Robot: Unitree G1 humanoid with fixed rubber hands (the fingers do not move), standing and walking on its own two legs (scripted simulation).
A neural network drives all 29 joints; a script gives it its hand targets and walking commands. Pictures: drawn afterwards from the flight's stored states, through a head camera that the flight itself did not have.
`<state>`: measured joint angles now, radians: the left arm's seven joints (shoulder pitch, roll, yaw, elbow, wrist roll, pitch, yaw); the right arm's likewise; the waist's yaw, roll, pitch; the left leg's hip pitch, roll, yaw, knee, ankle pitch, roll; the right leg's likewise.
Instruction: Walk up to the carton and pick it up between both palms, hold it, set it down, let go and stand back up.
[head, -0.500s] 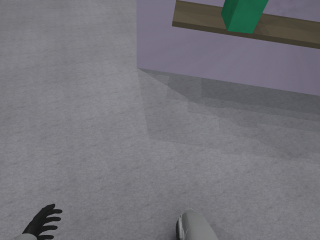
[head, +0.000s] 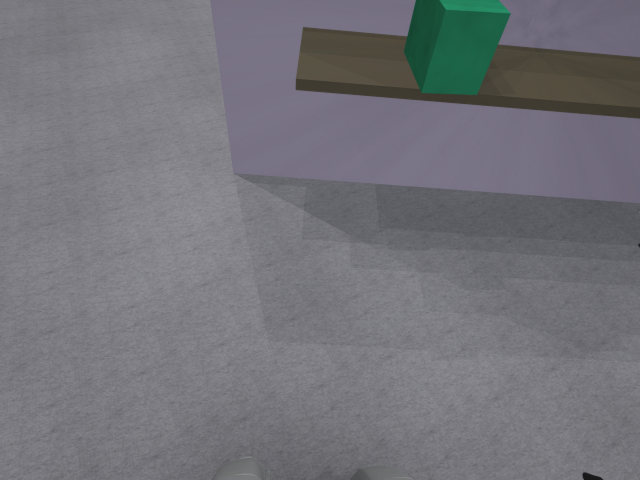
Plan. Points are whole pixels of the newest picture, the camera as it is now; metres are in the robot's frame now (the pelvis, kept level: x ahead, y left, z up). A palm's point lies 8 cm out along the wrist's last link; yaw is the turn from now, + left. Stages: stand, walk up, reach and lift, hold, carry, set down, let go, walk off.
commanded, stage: walk up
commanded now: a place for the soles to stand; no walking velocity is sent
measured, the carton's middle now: (449, 35) +1.17 -0.36 +0.03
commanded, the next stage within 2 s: none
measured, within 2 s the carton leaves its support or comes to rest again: neither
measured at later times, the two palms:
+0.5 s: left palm (205, 318) +0.34 +0.18 -0.07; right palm out of the picture +0.18 -0.47 -0.08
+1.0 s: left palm (256, 259) +0.47 +0.12 -0.10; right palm out of the picture +0.32 -0.53 -0.02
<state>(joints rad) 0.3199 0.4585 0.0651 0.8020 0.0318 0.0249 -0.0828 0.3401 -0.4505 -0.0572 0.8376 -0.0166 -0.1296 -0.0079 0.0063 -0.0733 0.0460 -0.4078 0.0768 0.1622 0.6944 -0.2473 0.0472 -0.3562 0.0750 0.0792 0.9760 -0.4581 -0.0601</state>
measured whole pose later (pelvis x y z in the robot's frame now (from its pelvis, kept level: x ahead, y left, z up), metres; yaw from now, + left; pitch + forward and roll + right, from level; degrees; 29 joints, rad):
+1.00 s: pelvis +0.35 -0.18 +0.02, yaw -6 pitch -3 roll +0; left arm 0.27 0.48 0.08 0.77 0.03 0.03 -0.10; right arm 0.43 -0.45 -0.05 0.82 -0.01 -0.12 -0.02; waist -0.03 -0.13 0.07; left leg -0.23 0.06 0.11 0.52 -0.23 0.02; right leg -0.57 -0.08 0.07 1.05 -0.26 0.00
